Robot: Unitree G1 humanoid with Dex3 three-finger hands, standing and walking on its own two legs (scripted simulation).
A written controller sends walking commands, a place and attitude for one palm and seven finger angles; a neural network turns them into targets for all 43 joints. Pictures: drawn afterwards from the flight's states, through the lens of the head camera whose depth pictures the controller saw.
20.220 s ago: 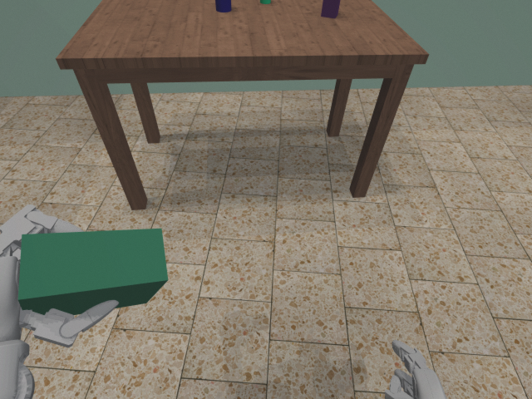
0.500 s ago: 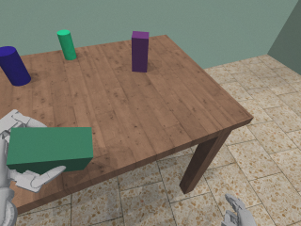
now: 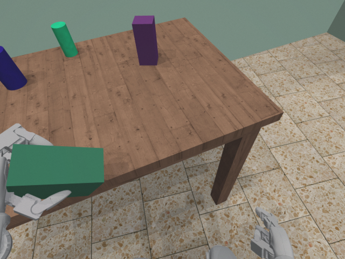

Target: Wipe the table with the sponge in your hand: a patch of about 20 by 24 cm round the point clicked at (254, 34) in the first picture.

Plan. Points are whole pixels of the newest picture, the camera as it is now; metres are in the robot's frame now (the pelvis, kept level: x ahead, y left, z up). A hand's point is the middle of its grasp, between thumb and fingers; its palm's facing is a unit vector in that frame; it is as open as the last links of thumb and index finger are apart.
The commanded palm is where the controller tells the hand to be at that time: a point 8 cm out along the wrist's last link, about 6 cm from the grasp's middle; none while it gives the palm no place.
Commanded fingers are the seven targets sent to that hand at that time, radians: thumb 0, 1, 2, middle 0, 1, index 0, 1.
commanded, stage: come to a stop and stand still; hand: left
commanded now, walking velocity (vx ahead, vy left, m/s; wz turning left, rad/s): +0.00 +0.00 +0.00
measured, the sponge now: (71, 174) +0.24 +0.21 +0.13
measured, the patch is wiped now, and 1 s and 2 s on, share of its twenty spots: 0.00 0.00 0.00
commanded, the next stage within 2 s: look again from close up in 0.56 s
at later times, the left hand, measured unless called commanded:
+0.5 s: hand (56, 179) +0.20 +0.20 +0.18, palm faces +0.41 -0.80 -0.44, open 10.4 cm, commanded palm +0.15 +0.24 +0.19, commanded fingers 0.00 0.10 1.30 -1.20 -1.60 -1.20 -1.60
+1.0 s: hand (71, 178) +0.22 +0.19 +0.14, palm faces +0.22 -0.87 -0.43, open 10.4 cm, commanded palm +0.16 +0.25 +0.19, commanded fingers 0.00 0.10 1.30 -1.20 -1.60 -1.20 -1.60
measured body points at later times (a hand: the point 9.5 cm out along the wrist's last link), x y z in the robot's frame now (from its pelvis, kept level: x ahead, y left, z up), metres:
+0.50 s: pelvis +0.00 -0.05 +0.01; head +0.02 -0.05 +0.45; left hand +0.18 +0.24 +0.20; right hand +0.16 -0.28 -0.09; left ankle -0.01 +0.06 -0.72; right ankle +0.02 -0.15 -0.73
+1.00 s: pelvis +0.00 -0.03 +0.01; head +0.02 -0.02 +0.46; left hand +0.20 +0.24 +0.17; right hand +0.18 -0.25 -0.06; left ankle +0.00 +0.07 -0.73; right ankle +0.02 -0.15 -0.73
